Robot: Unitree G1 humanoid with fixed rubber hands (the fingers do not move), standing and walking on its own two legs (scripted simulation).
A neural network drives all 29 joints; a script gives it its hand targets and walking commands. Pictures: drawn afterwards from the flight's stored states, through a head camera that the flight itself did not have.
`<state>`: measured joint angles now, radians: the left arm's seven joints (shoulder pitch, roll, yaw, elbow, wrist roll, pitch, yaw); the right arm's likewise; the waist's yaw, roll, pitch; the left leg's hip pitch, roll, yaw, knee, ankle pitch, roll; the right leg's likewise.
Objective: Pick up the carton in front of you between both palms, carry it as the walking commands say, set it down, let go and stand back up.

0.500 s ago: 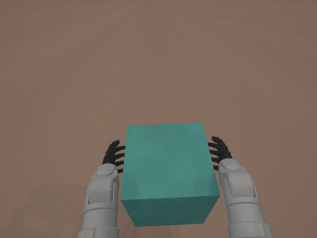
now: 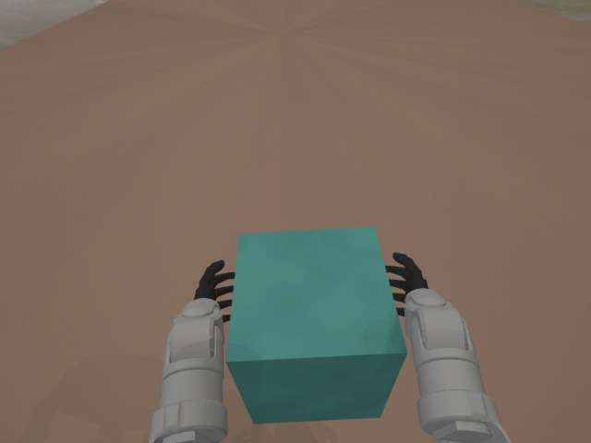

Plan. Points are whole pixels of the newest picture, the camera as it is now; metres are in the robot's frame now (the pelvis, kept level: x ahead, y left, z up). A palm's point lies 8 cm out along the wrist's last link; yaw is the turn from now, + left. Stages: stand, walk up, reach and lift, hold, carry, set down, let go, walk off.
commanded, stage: hold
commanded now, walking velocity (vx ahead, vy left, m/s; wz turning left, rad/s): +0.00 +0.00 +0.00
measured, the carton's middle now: (311, 328) +0.30 +0.00 -0.03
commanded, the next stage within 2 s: set down in 0.24 s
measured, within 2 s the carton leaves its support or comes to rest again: neither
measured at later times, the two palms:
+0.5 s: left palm (213, 295) +0.33 +0.15 +0.04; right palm (406, 289) +0.33 -0.15 +0.03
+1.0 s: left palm (248, 337) +0.38 +0.13 -0.17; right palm (396, 333) +0.38 -0.17 -0.17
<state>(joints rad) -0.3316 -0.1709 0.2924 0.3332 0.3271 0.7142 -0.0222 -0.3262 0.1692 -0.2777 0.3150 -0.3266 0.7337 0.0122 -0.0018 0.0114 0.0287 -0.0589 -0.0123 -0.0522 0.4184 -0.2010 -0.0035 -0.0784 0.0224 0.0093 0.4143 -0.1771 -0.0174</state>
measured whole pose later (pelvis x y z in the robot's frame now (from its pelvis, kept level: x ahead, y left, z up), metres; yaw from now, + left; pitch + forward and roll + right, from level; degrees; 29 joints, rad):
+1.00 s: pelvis -0.02 +0.00 -0.09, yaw +0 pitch +31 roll +1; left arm -0.64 -0.17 0.41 0.49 0.21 0.17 0.07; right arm -0.67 0.07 -0.41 0.52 -0.23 0.20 0.03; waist -0.03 0.03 -0.02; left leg -1.21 -0.07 -0.06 1.03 -0.36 -0.02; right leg -1.24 0.05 0.07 1.04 -0.33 0.01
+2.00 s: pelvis -0.07 +0.00 -0.34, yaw +2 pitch +45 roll +3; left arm -1.26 0.03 0.43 0.78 0.13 0.24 0.16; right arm -1.26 -0.18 -0.41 0.80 -0.15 0.28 -0.03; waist -0.07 0.05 0.09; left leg -2.17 -0.16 -0.05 1.94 -0.56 -0.08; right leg -2.21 0.11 0.07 1.94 -0.52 0.04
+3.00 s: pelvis -0.07 +0.01 -0.40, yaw +3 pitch +35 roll +1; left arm -1.43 0.17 0.32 1.04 0.04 0.16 0.13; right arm -1.40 -0.28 -0.35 1.01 -0.09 0.20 0.04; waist -0.09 0.06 0.36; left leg -2.21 -0.17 -0.02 2.20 -0.62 -0.06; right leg -2.23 0.05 0.03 2.20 -0.59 0.02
